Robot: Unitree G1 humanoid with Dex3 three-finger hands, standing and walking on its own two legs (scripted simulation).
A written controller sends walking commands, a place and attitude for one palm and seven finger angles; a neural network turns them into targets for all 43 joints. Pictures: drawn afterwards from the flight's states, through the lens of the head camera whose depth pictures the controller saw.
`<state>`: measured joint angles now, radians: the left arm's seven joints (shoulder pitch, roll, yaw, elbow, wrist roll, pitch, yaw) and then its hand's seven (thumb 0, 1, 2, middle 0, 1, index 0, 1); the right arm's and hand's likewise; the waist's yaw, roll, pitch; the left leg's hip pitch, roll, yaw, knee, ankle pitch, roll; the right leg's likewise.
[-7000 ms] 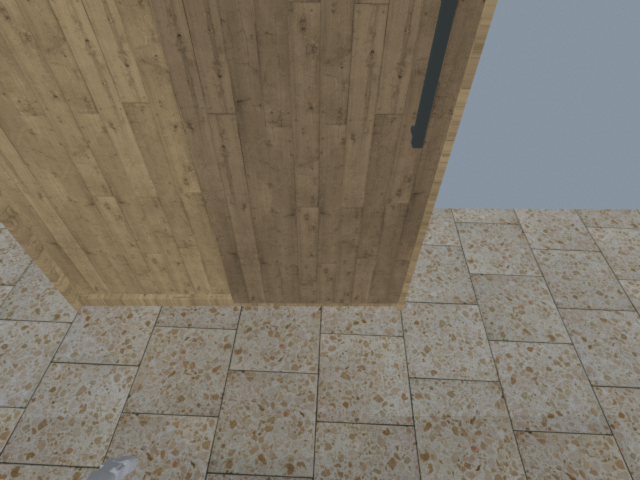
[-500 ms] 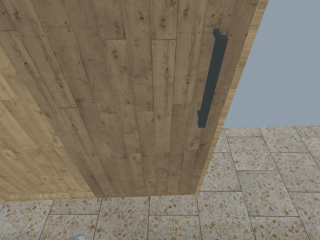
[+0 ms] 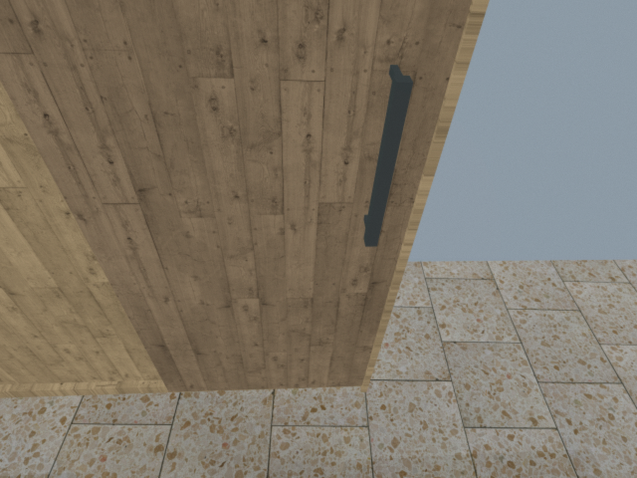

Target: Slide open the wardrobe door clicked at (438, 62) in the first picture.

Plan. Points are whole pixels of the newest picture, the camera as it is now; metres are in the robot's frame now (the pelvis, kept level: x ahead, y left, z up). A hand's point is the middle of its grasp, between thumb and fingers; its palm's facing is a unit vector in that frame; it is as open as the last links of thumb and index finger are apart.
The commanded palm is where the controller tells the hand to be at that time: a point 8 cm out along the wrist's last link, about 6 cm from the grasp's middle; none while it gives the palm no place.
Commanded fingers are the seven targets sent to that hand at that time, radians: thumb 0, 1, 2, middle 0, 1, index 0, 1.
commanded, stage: come to a stop and stand still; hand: right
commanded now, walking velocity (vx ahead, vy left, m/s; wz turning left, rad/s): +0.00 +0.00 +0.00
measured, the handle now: (381, 166) +0.53 -0.07 +0.14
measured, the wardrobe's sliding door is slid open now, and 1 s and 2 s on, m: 0.00 0.00 0.00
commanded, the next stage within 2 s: look again from close up in 1.90 s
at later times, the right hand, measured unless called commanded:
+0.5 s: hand out of the picture -0.06 -0.15 -0.17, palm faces +0.09 +0.98 -0.17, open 7.4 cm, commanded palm none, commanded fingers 0.00 -0.90 -0.90 0.20 0.30 0.20 0.30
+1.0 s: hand out of the picture -0.02 -0.17 -0.16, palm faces -0.04 +0.98 -0.20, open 7.4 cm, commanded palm none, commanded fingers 0.00 -0.90 -0.90 0.20 0.30 0.20 0.30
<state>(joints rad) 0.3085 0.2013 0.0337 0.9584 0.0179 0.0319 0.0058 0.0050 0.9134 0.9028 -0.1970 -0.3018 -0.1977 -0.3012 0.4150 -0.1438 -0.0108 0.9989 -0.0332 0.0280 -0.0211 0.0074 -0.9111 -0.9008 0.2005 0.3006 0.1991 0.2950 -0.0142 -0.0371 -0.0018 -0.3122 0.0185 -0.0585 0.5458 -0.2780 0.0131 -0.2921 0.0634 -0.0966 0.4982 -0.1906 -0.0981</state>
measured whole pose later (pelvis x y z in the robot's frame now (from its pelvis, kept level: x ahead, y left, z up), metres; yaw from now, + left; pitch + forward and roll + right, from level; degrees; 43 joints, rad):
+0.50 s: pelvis -0.04 +0.01 +0.00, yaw -1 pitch -4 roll +0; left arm 0.29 0.17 0.04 1.02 0.02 0.03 0.01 0.01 0.91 0.90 -0.20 -0.30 -0.20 -0.30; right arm 0.39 -0.12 -0.02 1.02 -0.04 0.02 -0.02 0.01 -0.91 -0.90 0.20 0.30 0.20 0.30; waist -0.02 -0.01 0.01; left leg -0.35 0.00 -0.09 0.56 -0.30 0.02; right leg -0.34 0.07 -0.08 0.51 -0.26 -0.06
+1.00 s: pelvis -0.08 +0.00 +0.01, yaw +3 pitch +0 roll +0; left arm 0.41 0.13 0.01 1.05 0.02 -0.01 0.03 0.01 0.91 0.90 -0.20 -0.30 -0.20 -0.30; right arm 0.27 -0.16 -0.03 1.00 -0.02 0.01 -0.02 0.01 -0.91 -0.90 0.20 0.30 0.20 0.29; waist 0.04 0.00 -0.01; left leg -0.16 -0.01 -0.01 0.46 -0.29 0.02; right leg -0.25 0.03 -0.08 0.47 -0.23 -0.06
